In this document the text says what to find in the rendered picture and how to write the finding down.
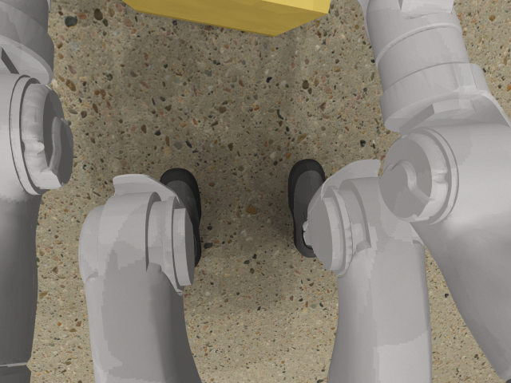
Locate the robot foot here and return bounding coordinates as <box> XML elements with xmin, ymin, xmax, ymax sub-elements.
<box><xmin>160</xmin><ymin>168</ymin><xmax>201</xmax><ymax>267</ymax></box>
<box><xmin>288</xmin><ymin>159</ymin><xmax>326</xmax><ymax>258</ymax></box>

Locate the right robot upper arm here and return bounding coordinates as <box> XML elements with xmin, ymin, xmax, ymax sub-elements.
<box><xmin>378</xmin><ymin>122</ymin><xmax>511</xmax><ymax>383</ymax></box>

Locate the carton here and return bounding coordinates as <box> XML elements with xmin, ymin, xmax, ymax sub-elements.
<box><xmin>122</xmin><ymin>0</ymin><xmax>331</xmax><ymax>37</ymax></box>

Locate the left robot forearm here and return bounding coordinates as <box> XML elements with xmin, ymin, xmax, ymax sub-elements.
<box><xmin>0</xmin><ymin>0</ymin><xmax>54</xmax><ymax>85</ymax></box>

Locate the left robot upper arm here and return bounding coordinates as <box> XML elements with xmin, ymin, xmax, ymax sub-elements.
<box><xmin>0</xmin><ymin>73</ymin><xmax>73</xmax><ymax>383</ymax></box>

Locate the robot left foot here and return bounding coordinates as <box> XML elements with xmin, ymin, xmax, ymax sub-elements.
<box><xmin>160</xmin><ymin>168</ymin><xmax>201</xmax><ymax>267</ymax></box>

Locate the robot right foot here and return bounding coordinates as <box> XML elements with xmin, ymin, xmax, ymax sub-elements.
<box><xmin>288</xmin><ymin>159</ymin><xmax>326</xmax><ymax>258</ymax></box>

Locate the right robot forearm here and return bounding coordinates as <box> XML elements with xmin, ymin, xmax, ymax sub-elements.
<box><xmin>356</xmin><ymin>0</ymin><xmax>511</xmax><ymax>136</ymax></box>

